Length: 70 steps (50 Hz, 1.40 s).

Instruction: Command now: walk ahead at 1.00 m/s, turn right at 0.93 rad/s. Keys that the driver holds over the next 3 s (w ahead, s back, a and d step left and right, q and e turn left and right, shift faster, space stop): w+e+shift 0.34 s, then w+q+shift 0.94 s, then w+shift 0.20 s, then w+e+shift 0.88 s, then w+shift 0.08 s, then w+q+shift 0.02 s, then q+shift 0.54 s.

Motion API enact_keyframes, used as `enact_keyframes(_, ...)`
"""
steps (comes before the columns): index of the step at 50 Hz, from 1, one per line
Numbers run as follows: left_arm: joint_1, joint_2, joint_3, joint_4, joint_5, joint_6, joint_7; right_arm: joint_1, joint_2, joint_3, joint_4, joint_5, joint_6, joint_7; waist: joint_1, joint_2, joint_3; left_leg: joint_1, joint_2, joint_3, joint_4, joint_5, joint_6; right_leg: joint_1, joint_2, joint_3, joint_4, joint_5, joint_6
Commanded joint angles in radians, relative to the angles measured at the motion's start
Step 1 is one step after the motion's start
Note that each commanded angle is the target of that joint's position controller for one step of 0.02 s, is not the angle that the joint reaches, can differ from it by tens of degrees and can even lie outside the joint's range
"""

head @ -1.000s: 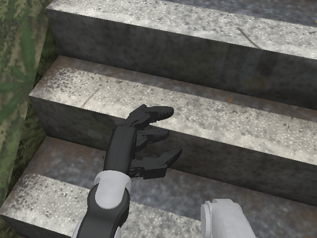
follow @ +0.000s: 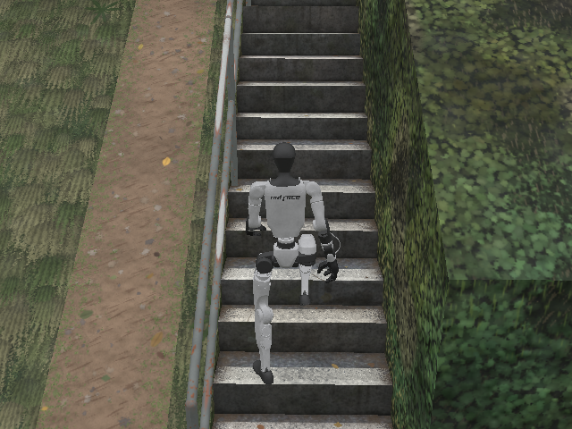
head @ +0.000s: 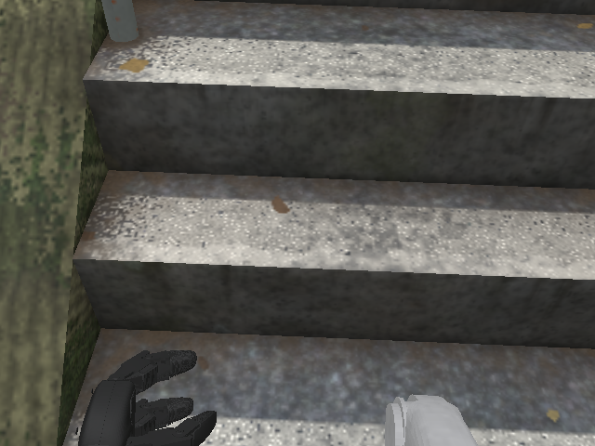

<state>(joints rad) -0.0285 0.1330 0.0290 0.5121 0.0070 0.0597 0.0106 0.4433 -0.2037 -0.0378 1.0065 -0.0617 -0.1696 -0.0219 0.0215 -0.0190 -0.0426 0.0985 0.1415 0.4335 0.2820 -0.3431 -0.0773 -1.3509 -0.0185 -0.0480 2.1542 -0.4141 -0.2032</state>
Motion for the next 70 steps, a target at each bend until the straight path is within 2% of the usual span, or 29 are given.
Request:
enact_keyframes(1,-0.07,0.039,-0.017,-0.071,-0.031,0.003,-0.007,-0.244,-0.142,-0.004,-0.101,0.05,0.025,0.002,0.162,0.096,0.147,-0.305,0.101,0.087,-0.289,1.095,0.185,0.356,-0.017,-0.162,-0.437,-0.073,-0.038)
enact_keyframes(2,0.125,0.117,0.01,-0.013,-0.011,0.001,0.006,-0.282,-0.217,-0.017,-0.182,0.101,0.037,-0.016,0.203,0.112,-0.015,-0.355,0.137,0.011,-0.109,1.899,0.251,0.728,0.089,-0.251,-0.527,-0.101,0.002)
enact_keyframes(4,0.419,0.218,0.063,0.06,0.0,-0.026,0.003,-0.276,-0.351,-0.064,-0.265,0.108,0.066,0.005,0.243,0.19,-0.288,-0.173,0.209,-0.109,0.433,2.292,0.292,0.994,0.192,-0.148,-0.707,-0.289,-0.022)
enact_keyframes(7,0.089,0.369,0.12,0.015,0.019,-0.012,-0.032,-0.179,-0.102,-0.014,-0.404,0.037,0.02,0.067,-0.028,-0.136,-0.341,-0.902,-0.172,-0.396,1.549,0.455,0.09,1.383,-0.053,0.685,-1.563,-0.301,-0.166)
enact_keyframes(8,0.148,0.257,0.099,0.029,0.01,0.001,-0.008,-0.299,-0.031,0.006,-0.435,-0.017,-0.017,0.067,-0.005,0.033,-0.462,-0.914,-0.146,-0.573,1.784,0.459,0.113,1.322,0.04,0.688,-1.524,-0.269,-0.135)
enact_keyframes(11,0.348,0.207,0.079,0.203,0.093,-0.057,0.037,-0.572,0.122,0.083,-0.595,-0.027,0.012,0.039,0.014,0.058,-0.122,-1.189,-0.151,-0.572,1.996,0.28,0.155,0.994,0.002,0.738,-1.662,-0.277,-0.098)
enact_keyframes(18,0.382,0.181,0.067,0.323,0.03,-0.161,-0.015,-0.681,0.15,0.122,-0.656,0.012,0.073,-0.006,-0.039,0.021,0.102,-1.425,-0.07,-0.475,1.852,-0.045,0.142,0.879,0.016,0.378,-1.862,-0.109,-0.041)
enact_keyframes(23,0.349,0.299,0.097,0.304,-0.051,-0.189,0.016,-0.465,0.057,0.078,-0.523,0.053,0.125,0.003,-0.097,-0.011,-0.186,-0.494,-0.196,-0.188,1.162,-0.053,0.182,0.956,-0.087,0.1,-2.1,1.284,-0.023)
enact_keyframes(25,0.283,0.359,0.12,0.265,0.018,-0.184,0.0,-0.216,-0.08,0.009,-0.456,0.084,0.133,0.01,-0.206,-0.181,-0.293,-0.511,-0.277,-0.205,0.973,-0.404,0.199,1.284,-0.164,0.075,-1.636,2.057,-0.042)
enact_keyframes(27,0.128,0.251,0.099,0.165,0.008,-0.203,-0.014,0.014,-0.22,-0.043,-0.368,0.034,0.135,-0.001,-0.317,0.136,-0.237,-0.393,-0.154,-0.687,0.504,-0.621,0.343,1.015,-0.072,0.053,-0.913,1.604,0.017)
enact_keyframes(28,0.058,0.077,0.071,0.05,0.063,-0.195,-0.029,-0.188,-0.153,-0.04,-0.344,0.066,0.147,-0.002,-0.153,0.475,-0.096,-0.451,-0.058,-1.372,0.024,-0.805,0.447,0.574,0.156,0.076,-0.519,0.443,0.067)
enact_keyframes(29,0.102,-0.015,0.023,-0.028,0.124,-0.211,-0.035,-0.385,-0.071,-0.019,-0.406,0.081,0.141,0.005,-0.012,0.255,0.0,-0.516,-0.047,-1.527,-0.057,-0.706,0.407,0.446,0.107,0.236,-0.247,0.405,0.098)
enact_keyframes(32,0.124,-0.015,-0.028,-0.038,0.118,-0.187,-0.036,-0.233,-0.037,-0.021,-0.277,0.056,0.097,0.013,0.044,-0.103,0.102,-0.549,-0.092,-1.08,0.098,-0.253,0.327,0.3,0.051,0.163,-0.122,0.345,0.124)
enact_keyframes(39,-0.129,-0.039,-0.069,-0.112,0.111,-0.099,-0.008,0.028,-0.117,-0.035,-0.219,0.063,0.042,-0.02,-0.077,0.016,0.06,-0.391,-0.091,-0.953,0.029,0.238,0.372,0.155,0.004,-0.013,-0.224,0.134,0.173)
enact_keyframes(44,-0.439,-0.073,-0.102,-0.258,0.084,-0.163,-0.019,0.259,-0.113,-0.069,-0.124,0.045,0.039,-0.042,-0.187,0.071,0.071,0.003,-0.033,-0.977,-0.028,0.633,0.361,-0.12,-0.009,0.015,-0.31,-0.123,0.134)
enact_keyframes(46,-0.302,-0.086,-0.123,-0.204,0.013,-0.146,-0.01,0.062,-0.081,-0.065,-0.174,0.078,0.046,-0.041,-0.063,0.066,-0.085,-0.475,-0.115,-0.735,-0.127,1.407,0.302,0.8,0.099,-0.16,-0.924,-0.202,0.119)
enact_keyframes(48,0.222,0.102,-0.003,-0.121,-0.036,-0.116,0.048,-0.052,-0.313,-0.134,-0.215,0.1,-0.046,0.013,0.231,0.184,-0.455,-0.373,0.041,-0.868,0.34,2.207,0.323,1.266,0.095,0.003,-0.977,-0.132,0.081)
enact_keyframes(49,0.364,0.238,0.058,-0.053,0.018,-0.119,0.074,-0.179,-0.283,-0.135,-0.256,0.146,-0.071,0.061,0.304,0.061,-0.549,-0.507,-0.094,-0.796,0.64,2.041,0.299,1.418,-0.043,0.334,-1.188,-0.352,0.039)
enact_keyframes(50,0.443,0.337,0.095,-0.01,0.04,-0.115,0.088,-0.303,-0.149,-0.106,-0.334,0.115,-0.082,0.092,0.306,-0.226,-0.538,-0.729,-0.279,-0.726,1.143,0.956,0.237,1.472,-0.307,0.85,-1.589,-0.549,-0.079)
enact_keyframes(51,0.317,0.274,0.097,0.012,0.016,-0.106,0.074,-0.353,-0.085,-0.099,-0.375,0.048,-0.078,0.073,0.207,-0.241,-0.448,-0.867,-0.305,-0.684,1.526,0.369,0.2,1.346,-0.351,1.108,-1.778,-0.583,-0.098)
enact_keyframes(53,0.174,0.074,0.037,0.118,-0.009,-0.136,0.063,-0.33,0.028,-0.064,-0.408,0.0,-0.015,0.061,0.025,-0.033,-0.083,-1.095,-0.253,-0.59,1.747,0.39,0.206,1.113,-0.312,0.732,-1.66,-0.484,-0.088)
enact_keyframes(55,0.29,0.01,0.019,0.3,0.069,-0.167,0.042,-0.411,0.132,-0.005,-0.523,0.009,0.04,0.037,-0.006,0.035,0.023,-1.366,-0.23,-0.612,2.209,0.095,0.245,1.156,-0.34,0.546,-1.731,-0.13,-0.058)
enact_keyframes(60,0.279,0.048,0.005,0.464,0.065,-0.244,0.002,-0.563,0.123,0.024,-0.645,0.055,0.161,0.001,-0.137,-0.013,0.213,-1.513,-0.204,-0.585,2.193,-0.171,0.254,1.029,-0.322,-0.015,-1.99,0.469,0.099)
enact_keyframes(63,0.299,0.196,0.026,0.494,0.0,-0.233,0.008,-0.57,0.062,0.047,-0.66,0.075,0.187,0.011,-0.216,0.057,0.168,-0.889,-0.166,-0.273,1.341,-0.036,0.25,0.766,-0.13,-0.35,-2.204,0.815,0.121)
enact_keyframes(64,0.303,0.255,0.028,0.441,-0.071,-0.248,0.036,-0.439,-0.039,0.021,-0.565,0.071,0.203,0.036,-0.233,0.05,-0.008,-0.479,-0.273,-0.189,1.23,0.08,0.225,0.742,-0.13,-0.314,-2.115,1.411,0.061)
enact_keyframes(66,0.297,0.57,0.105,0.357,-0.089,-0.286,0.026,-0.091,-0.089,-0.009,-0.469,0.086,0.222,0.014,-0.373,-0.124,-0.336,-0.206,-0.322,-0.223,1.172,0.047,0.212,1.043,-0.26,-0.215,-1.736,2.374,0.004)
enact_keyframes(68,0.256,0.448,0.12,0.262,-0.085,-0.271,-0.024,-0.07,-0.188,-0.052,-0.438,0.066,0.181,0.038,-0.334,-0.172,-0.343,-0.225,-0.365,-0.431,0.482,-0.069,0.226,1.254,-0.213,-0.085,-1.137,1.821,0.036)
enact_keyframes(69,0.257,0.254,0.092,0.155,-0.005,-0.249,-0.054,-0.27,-0.231,-0.083,-0.42,0.054,0.16,0.041,-0.161,0.172,-0.206,-0.133,-0.241,-0.777,0.305,0.471,0.373,0.824,0.027,-0.035,-0.66,0.411,0.145)
enact_keyframes(70,0.248,0.15,0.044,0.043,0.033,-0.245,-0.056,-0.279,-0.284,-0.095,-0.42,0.02,0.177,0.011,-0.083,0.11,-0.354,-0.034,-0.045,-1.19,0.234,0.429,0.507,0.542,0.095,0.122,-0.132,0.232,0.163)
